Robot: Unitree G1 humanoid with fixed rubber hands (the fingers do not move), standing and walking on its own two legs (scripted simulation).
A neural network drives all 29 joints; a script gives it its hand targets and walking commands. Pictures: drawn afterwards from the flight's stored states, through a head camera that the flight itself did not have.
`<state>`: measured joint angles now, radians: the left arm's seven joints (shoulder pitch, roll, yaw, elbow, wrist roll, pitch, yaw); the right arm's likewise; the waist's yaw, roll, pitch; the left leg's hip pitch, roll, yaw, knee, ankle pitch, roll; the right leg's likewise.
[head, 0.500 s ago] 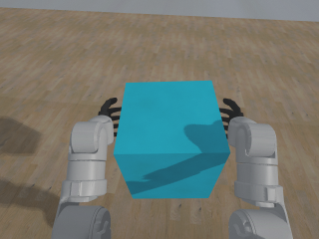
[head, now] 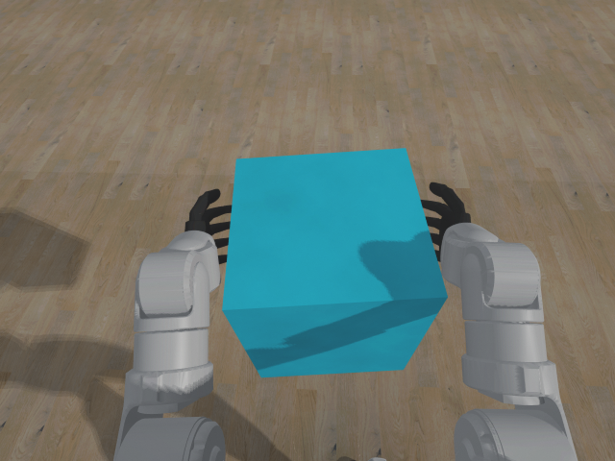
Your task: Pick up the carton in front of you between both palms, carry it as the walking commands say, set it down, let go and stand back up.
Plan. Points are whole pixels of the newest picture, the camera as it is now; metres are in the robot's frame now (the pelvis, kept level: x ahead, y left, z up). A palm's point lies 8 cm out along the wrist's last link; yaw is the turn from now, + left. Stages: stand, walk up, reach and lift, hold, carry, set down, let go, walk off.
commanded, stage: carry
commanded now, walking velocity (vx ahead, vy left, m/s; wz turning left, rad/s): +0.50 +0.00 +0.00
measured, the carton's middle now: (326, 273) +0.37 -0.01 +0.02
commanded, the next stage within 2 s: none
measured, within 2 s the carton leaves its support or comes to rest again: neither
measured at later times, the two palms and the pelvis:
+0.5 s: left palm (208, 138) +0.59 +0.16 +0.08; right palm (398, 135) +0.57 -0.13 +0.08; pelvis +0.31 +0.03 +0.01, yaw -3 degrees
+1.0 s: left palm (250, 38) +0.87 +0.11 +0.10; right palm (399, 34) +0.87 -0.18 +0.09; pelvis +0.60 -0.03 +0.00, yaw +1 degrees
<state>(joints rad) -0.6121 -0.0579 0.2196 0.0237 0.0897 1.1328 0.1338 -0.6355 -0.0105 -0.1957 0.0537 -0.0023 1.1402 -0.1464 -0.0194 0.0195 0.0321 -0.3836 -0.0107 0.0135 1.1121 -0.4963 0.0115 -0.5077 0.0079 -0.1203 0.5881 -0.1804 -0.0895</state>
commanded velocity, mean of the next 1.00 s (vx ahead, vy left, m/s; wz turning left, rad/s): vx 0.50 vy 0.00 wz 0.00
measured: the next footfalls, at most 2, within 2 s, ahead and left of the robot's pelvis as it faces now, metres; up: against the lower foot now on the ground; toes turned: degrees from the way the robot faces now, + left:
left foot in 0.42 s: +0.42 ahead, +0.10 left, +0.00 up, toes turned +8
right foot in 0.90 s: +0.72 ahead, -0.13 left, +0.00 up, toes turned -12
